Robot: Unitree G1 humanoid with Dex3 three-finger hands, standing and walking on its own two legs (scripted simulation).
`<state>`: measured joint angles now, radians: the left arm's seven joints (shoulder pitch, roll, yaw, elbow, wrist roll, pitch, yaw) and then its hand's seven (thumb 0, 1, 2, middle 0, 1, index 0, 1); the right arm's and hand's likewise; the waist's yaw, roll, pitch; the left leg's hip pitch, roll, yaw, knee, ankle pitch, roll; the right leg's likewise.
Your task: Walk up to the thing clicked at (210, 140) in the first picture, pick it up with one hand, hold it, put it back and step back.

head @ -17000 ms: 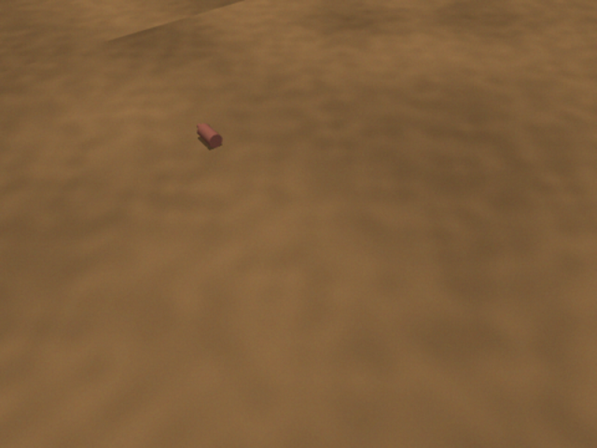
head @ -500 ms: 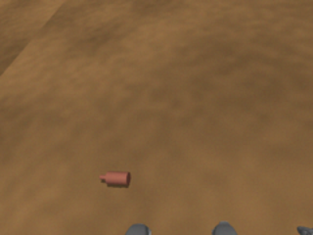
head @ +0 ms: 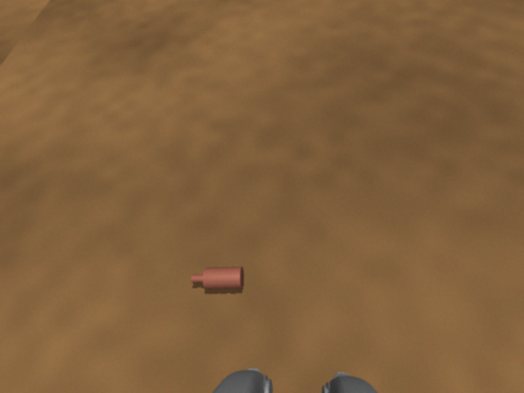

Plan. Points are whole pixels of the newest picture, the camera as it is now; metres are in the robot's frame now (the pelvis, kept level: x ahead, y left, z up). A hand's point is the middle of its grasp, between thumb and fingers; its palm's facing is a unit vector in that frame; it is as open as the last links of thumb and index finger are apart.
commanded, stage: walk up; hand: left
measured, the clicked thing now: (217, 278) +0.57 +0.28 -0.70
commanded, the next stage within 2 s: none
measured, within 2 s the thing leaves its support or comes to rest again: neither
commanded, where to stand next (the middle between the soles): +0.12 +0.02 m, yaw -3 degrees
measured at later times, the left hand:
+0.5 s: hand out of the picture +0.12 +0.38 -0.15, palm faces -0.09 -0.92 -0.38, open 7.4 cm
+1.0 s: hand (113, 383) +0.17 +0.30 -0.14, palm faces -0.05 -0.93 -0.36, open 7.4 cm
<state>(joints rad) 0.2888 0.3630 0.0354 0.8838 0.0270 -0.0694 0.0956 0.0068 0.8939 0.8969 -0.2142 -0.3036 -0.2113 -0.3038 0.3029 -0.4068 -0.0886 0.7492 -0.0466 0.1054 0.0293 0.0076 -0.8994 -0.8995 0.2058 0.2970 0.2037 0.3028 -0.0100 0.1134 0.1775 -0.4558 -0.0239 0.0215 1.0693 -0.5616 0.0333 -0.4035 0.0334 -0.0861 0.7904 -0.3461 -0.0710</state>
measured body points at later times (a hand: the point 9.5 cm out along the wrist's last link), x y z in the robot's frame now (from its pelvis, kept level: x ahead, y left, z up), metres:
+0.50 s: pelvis +0.02 +0.10 +0.01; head +0.06 +0.12 +0.46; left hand +0.12 +0.43 -0.12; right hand +0.02 -0.25 -0.08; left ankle +0.02 +0.24 -0.70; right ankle +0.04 -0.06 -0.66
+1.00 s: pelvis +0.04 +0.04 +0.01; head +0.07 +0.04 +0.46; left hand +0.17 +0.34 -0.11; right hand +0.11 -0.27 -0.12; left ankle +0.09 +0.17 -0.70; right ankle +0.04 -0.08 -0.70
